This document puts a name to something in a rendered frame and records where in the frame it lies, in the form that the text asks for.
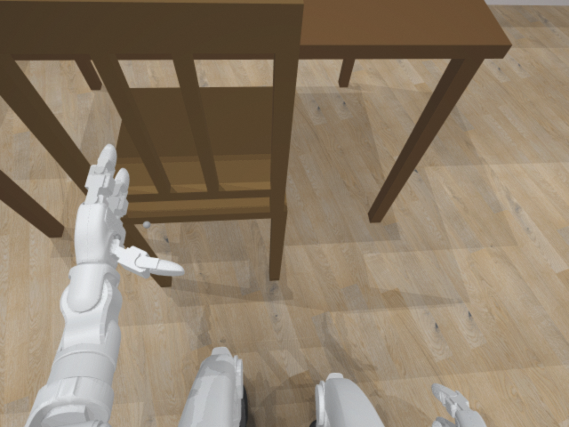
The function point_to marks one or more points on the robot left thigh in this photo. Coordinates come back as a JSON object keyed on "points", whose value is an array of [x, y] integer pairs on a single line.
{"points": [[218, 383]]}

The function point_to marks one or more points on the left robot forearm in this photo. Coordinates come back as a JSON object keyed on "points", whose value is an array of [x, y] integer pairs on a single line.
{"points": [[79, 385]]}

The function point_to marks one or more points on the robot left shin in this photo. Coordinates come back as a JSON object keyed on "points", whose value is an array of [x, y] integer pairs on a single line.
{"points": [[237, 406]]}

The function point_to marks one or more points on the chair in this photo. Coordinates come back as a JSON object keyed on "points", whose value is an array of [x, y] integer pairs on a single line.
{"points": [[193, 154]]}

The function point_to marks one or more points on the table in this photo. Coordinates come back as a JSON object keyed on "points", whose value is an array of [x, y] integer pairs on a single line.
{"points": [[464, 31]]}

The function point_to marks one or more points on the right robot hand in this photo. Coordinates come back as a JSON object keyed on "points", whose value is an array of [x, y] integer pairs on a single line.
{"points": [[457, 406]]}

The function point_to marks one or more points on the left robot hand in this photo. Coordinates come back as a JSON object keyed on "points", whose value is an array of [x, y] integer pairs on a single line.
{"points": [[98, 221]]}

